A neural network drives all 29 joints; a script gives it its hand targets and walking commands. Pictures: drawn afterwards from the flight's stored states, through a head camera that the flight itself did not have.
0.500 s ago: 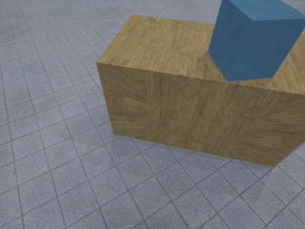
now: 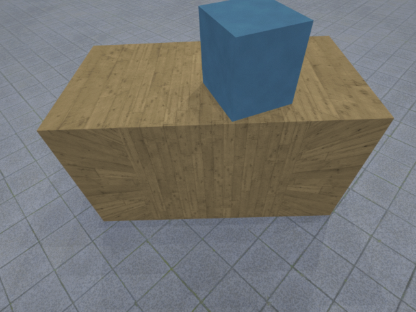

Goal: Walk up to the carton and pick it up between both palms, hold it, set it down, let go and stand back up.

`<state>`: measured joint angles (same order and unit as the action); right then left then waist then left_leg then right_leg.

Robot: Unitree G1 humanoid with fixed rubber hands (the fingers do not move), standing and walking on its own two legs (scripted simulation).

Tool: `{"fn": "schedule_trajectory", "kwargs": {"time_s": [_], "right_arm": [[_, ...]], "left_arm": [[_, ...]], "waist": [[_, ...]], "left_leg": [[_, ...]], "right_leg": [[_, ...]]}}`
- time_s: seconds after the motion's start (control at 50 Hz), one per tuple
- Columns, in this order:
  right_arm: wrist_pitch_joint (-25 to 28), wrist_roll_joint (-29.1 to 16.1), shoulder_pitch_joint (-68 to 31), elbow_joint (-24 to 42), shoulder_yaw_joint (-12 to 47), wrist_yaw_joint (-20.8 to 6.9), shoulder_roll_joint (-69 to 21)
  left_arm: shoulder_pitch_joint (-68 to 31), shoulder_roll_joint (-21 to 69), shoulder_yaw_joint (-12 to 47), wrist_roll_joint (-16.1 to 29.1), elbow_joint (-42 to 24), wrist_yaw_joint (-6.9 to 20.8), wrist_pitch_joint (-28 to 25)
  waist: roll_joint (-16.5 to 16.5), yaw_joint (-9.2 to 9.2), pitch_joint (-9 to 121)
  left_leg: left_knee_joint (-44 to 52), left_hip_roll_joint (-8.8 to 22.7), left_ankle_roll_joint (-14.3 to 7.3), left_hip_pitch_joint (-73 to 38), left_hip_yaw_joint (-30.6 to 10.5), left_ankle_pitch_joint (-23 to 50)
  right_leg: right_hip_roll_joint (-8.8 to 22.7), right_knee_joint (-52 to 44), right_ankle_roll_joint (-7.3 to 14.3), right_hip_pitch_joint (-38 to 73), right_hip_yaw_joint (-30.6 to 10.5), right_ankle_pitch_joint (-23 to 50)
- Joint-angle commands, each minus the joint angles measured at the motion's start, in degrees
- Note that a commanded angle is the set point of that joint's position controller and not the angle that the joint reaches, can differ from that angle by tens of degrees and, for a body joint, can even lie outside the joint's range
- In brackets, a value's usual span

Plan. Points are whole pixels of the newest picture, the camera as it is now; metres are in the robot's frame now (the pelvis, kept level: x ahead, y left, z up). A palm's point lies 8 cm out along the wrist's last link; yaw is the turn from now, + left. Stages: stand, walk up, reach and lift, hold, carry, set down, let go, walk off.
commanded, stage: walk up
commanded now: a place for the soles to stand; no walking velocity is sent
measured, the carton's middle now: (247, 57) +0.89 -0.15 +0.06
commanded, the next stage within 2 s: none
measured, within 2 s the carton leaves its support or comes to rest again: neither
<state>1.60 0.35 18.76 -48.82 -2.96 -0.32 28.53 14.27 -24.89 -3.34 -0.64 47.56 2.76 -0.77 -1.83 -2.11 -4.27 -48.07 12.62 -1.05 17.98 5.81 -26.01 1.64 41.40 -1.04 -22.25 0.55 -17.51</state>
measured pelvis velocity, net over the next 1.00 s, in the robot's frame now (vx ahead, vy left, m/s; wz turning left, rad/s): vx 0.02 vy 0.02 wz -0.01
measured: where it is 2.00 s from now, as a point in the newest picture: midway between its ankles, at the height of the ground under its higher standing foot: outside the picture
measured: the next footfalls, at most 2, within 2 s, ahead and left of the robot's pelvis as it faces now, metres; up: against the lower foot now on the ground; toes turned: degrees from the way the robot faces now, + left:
left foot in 0.38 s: +0.06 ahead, +0.14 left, +0.00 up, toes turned +0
right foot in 1.94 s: +0.24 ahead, -0.22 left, +0.00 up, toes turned -7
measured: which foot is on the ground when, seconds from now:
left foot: up 0.00-0.36, down 0.38-1.00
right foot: down 0.00-1.00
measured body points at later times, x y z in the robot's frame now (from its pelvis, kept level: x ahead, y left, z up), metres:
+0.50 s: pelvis +0.01 +0.00 +0.00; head +0.04 +0.01 +0.45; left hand +0.14 +0.33 -0.10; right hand +0.07 -0.34 -0.11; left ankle +0.02 +0.13 -0.71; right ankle +0.06 -0.13 -0.71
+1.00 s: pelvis +0.02 +0.02 +0.02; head +0.03 +0.01 +0.47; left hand +0.10 +0.35 -0.09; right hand +0.12 -0.30 -0.10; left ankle +0.02 +0.14 -0.71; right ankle +0.06 -0.13 -0.71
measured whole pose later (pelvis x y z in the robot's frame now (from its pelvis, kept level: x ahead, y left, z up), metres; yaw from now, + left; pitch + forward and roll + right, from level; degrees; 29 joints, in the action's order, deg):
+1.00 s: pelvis +0.02 +0.02 +0.02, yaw -1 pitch -2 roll +0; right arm -0.5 0.5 6.4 -57.7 -0.7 -2.0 23.5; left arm 10.0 -24.4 -0.5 -0.6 59.4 -0.7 -2.6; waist -1.4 0.3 -2.2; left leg -31.9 1.0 0.0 13.4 0.7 -17.0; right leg 1.4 29.7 -1.7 -16.0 -0.8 -12.2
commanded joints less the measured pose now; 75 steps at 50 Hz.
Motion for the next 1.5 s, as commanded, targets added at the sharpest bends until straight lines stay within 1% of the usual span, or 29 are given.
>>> {"fn": "schedule_trajectory", "kwargs": {"time_s": [0.0, 0.04, 0.08, 0.12, 0.18, 0.22, 0.3, 0.34, 0.36, 0.38, 0.4, 0.42, 0.46, 0.48, 0.52, 0.56, 0.62, 0.64, 0.68, 0.72, 0.76, 0.82, 0.86, 0.92, 1.04, 1.18, 1.42, 1.46, 1.48], "right_arm": [[-0.50, -0.84, -1.52, 1.98, -1.84, 1.20, 10.04], [-1.44, -1.57, 2.60, -0.38, -1.27, 0.93, 7.57], [-1.74, -0.93, 3.19, -1.54, -1.00, 0.69, 7.18], [-2.72, -0.42, -1.29, -1.10, -1.32, 0.51, 7.39], [-3.27, -0.38, -2.01, -0.77, -1.74, 0.56, 6.68], [-3.21, -0.82, -3.12, -1.35, -1.63, 0.49, 5.92], [-3.13, -0.24, -3.83, -1.01, -2.34, -0.37, 6.17], [-1.95, 0.59, -1.19, -2.31, -2.77, -0.23, 5.57], [-1.33, 0.82, -0.70, -1.60, -3.55, 0.15, 9.72], [-1.05, 0.38, -4.94, -0.96, -3.66, -0.12, 10.88], [-0.96, 0.03, -8.66, 0.40, -3.48, -0.31, 11.33], [-1.23, 0.13, -10.42, -0.82, -3.06, -0.55, 11.03], [-1.80, 0.01, -12.64, -0.10, -2.08, -0.59, 8.27], [-1.71, -0.79, -10.74, -0.14, -1.49, -0.61, 6.44], [-2.11, -0.70, -8.93, -1.93, -1.47, 0.00, 6.99], [-1.97, 0.42, -6.26, -3.30, -1.45, -0.45, 6.31], [-0.94, 0.90, -10.49, -2.91, -1.76, -0.94, 9.34], [-0.98, 0.73, -12.31, -2.71, -2.06, -1.11, 9.74], [-1.17, 0.60, -14.72, -2.61, -1.28, -0.82, 8.82], [-0.84, 0.26, -13.91, -3.00, -0.80, -0.57, 8.01], [-0.80, 0.19, -13.42, -4.06, -0.83, -0.66, 7.94], [-1.56, 0.16, -14.53, -4.39, -0.28, -1.08, 7.33], [-1.70, 0.34, -14.51, -5.08, -0.48, -1.35, 6.24], [-1.26, 0.31, -12.60, -6.39, -0.84, -0.99, 7.10], [-1.44, -0.53, -15.64, -7.35, -0.07, -0.90, 6.17], [-2.02, -0.21, -15.65, -8.87, 0.05, -1.34, 5.03], [-1.81, 0.09, -17.29, -10.22, -0.23, -0.72, 6.55], [-1.95, 0.08, -16.68, -10.55, -0.31, -0.84, 6.06], [-1.96, 0.38, -16.17, -11.18, -0.34, -0.80, 6.51]], "left_arm": [[1.87, -17.56, -4.40, 0.94, -2.21, -2.87, -1.07], [0.29, -15.55, -3.37, 0.99, -1.14, -3.53, -2.36], [1.75, -13.10, -2.25, 1.10, -0.42, -4.15, -2.89], [3.39, -12.13, -1.83, 0.83, -0.29, -4.72, -3.03], [1.67, -14.13, -2.56, 0.50, -1.96, -5.22, -3.00], [-0.85, -13.39, -2.05, 0.61, -2.34, -5.22, -2.72], [-0.79, -15.39, -2.36, 0.34, -2.60, -5.71, -2.27], [-2.90, -13.08, -0.94, 0.86, -2.17, -5.52, -1.70], [-3.14, -10.97, -0.57, 1.37, -2.81, -5.55, -1.63], [-3.59, -9.50, -0.09, 1.86, -2.67, -5.66, -1.43], [-1.78, -10.65, -0.36, 1.63, -2.17, -5.87, -1.42], [-0.39, -10.69, -0.28, 1.68, 0.27, -5.79, -1.97], [0.85, -10.74, -0.75, 1.03, 2.68, -5.59, -3.02], [0.27, -12.67, -1.57, 0.55, 2.49, -5.55, -3.35], [-2.87, -15.16, -2.05, 0.32, 1.87, -5.59, -2.84], [-7.38, -13.52, -0.88, -0.28, 1.76, -4.99, -2.76], [-8.91, -10.48, -0.19, 0.31, 3.01, -4.27, -1.77], [-6.56, -10.56, -0.51, 0.58, 4.14, -4.25, -1.79], [-4.78, -9.60, -0.34, 0.40, 5.79, -3.93, -2.29], [-5.01, -9.48, -0.17, 0.15, 6.66, -3.87, -2.80], [-6.03, -9.50, 0.33, 0.99, 6.35, -3.88, -2.60], [-7.71, -9.58, 0.68, 0.40, 7.40, -4.05, -2.67], [-8.26, -11.29, 0.34, -0.05, 7.56, -3.88, -2.92], [-7.56, -11.55, 0.44, 0.07, 8.44, -3.94, -3.02], [-7.99, -10.46, 0.73, 0.26, 9.15, -4.22, -2.96], [-9.85, -10.73, 0.58, -0.19, 9.90, -4.33, -2.94], [-11.78, -9.39, 0.75, 0.27, 10.70, -4.19, -1.91], [-11.95, -10.02, 0.48, -0.10, 10.85, -4.13, -2.02], [-11.47, -10.15, 0.47, 0.14, 10.84, -4.05, -1.94]], "waist": [[12.55, 2.63, 0.28], [12.47, 1.10, 1.51], [13.42, 1.16, 4.61], [9.70, 2.76, 6.91], [12.63, 2.47, 6.86], [13.80, 2.27, 4.51], [11.59, 1.26, 5.75], [6.22, -1.24, 6.39], [-3.25, -0.71, 8.98], [-5.64, 1.04, 7.53], [-5.18, 2.39, 7.71], [-6.93, 3.34, 7.63], [-6.30, 4.43, 5.28], [-2.18, 3.64, 8.16], [1.64, 1.24, 6.66], [2.73, -0.48, 3.09], [-6.23, 0.99, -0.31], [-4.41, 2.45, -0.35], [-0.68, 4.14, -1.50], [-2.14, 2.76, 2.09], [-5.43, 2.02, 3.77], [-3.32, 1.96, 2.38], [0.24, 1.24, 1.61], [1.62, 0.67, 6.85], [2.60, 1.37, 6.10], [2.10, 1.59, 5.87], [0.02, 2.31, 5.45], [4.70, 2.09, 3.17], [0.76, 2.11, 4.09]], "left_leg": [[-11.35, -4.33, 0.37, 14.12, -4.29, -8.08], [-9.75, -5.01, -1.02, 12.09, -7.51, -1.60], [-7.24, -5.70, -1.23, 9.26, -7.24, -0.36], [-6.46, -7.30, -1.26, 8.49, -6.70, -0.20], [-5.42, -7.42, -0.84, 6.67, -7.71, 2.21], [-3.32, -8.00, -0.37, 2.96, -7.03, 0.45], [2.28, -10.71, -1.69, 0.38, -4.21, 2.60], [15.42, -10.95, -2.72, -7.96, -5.07, 9.95], [19.72, -2.89, -5.79, -8.63, -18.07, 15.99], [22.40, 1.50, -8.45, -6.74, -24.90, 18.53], [20.91, 4.66, -12.93, -6.47, -24.85, 22.16], [18.49, 3.37, -12.65, -2.58, -23.19, 24.59], [13.56, -3.12, -6.09, 4.73, -13.39, 25.44], [9.63, -5.90, -3.28, 5.15, -9.96, 23.23], [6.16, -8.73, -1.22, 3.85, -8.44, 10.32], [10.42, -8.86, -2.36, -0.40, -8.11, -0.06], [27.86, -0.55, -6.53, 4.37, -22.58, -5.79], [29.46, 1.74, -8.41, 8.49, -23.23, -7.68], [26.39, -0.62, -7.00, 10.49, -18.16, -1.56], [22.41, -4.19, -4.49, 6.52, -12.86, 7.76], [24.67, -4.41, -3.97, 0.77, -13.87, 6.12], [26.86, -4.02, -3.72, 4.57, -14.54, -3.71], [24.31, -6.54, -2.10, 2.76, -12.28, -1.10], [23.78, -6.21, -2.23, -5.26, -11.31, 10.24], [24.15, -6.03, -2.13, -7.27, -10.10, 17.19], [25.36, -7.42, -0.42, -9.42, -8.31, 15.05], [29.80, -5.09, -1.44, -6.81, -11.32, 15.44], [30.20, -5.81, -0.94, -7.03, -10.25, 14.14], [29.98, -6.17, -1.16, -6.95, -10.72, 13.92]], "right_leg": [[15.60, -22.38, 14.01, 6.87, -28.53, 3.61], [11.15, -15.22, 9.74, 10.14, -17.21, 19.89], [9.65, -11.73, 9.71, 10.90, -13.92, 30.11], [10.15, -12.01, 10.03, 12.38, -16.05, 30.36], [13.84, -11.60, 12.88, 8.75, -17.38, 29.18], [12.29, -9.99, 12.87, 3.26, -13.17, 35.16], [12.62, -8.23, 13.59, 0.33, -15.76, 26.22], [9.21, -2.60, 9.42, -3.12, -11.26, 20.69], [4.14, 6.29, 5.65, -2.82, -6.32, 16.72], [-1.20, 7.37, 3.04, -4.58, -1.26, 1.71], [-1.82, 7.42, 2.44, -3.45, -0.19, -11.23], [-0.58, 0.43, 2.31, 2.48, -1.05, -12.55], [-0.87, -8.98, 2.79, 11.30, -1.41, 2.00], [2.40, -7.27, 4.94, 15.20, -7.00, 14.17], [11.09, -12.54, 10.00, 8.94, -19.20, 7.22], [12.35, -14.77, 10.51, 1.63, -18.66, -3.71], [-1.16, -4.17, 2.76, 0.41, -2.07, -5.71], [-2.40, -1.21, 2.42, 4.47, -0.37, -6.24], [-1.38, -8.00, 3.05, 9.77, -1.08, -3.96], [0.30, -9.58, 3.52, 11.50, -2.94, 7.11], [0.88, -10.54, 3.35, 7.56, -4.88, 4.97], [1.60, -15.03, 3.24, 10.10, -5.57, -0.90], [4.11, -19.32, 3.99, 7.26, -10.03, -4.84], [4.42, -15.15, 3.73, 8.89, -6.41, 12.24], [5.07, -17.02, 3.16, 10.10, -5.59, 16.72], [6.46, -20.34, 3.30, 9.67, -7.24, 13.33], [4.29, -19.65, 2.27, 14.85, -3.91, 12.94], [5.01, -21.42, 2.68, 12.60, -5.16, 9.83], [5.09, -21.51, 2.80, 12.67, -5.54, 10.20]]}}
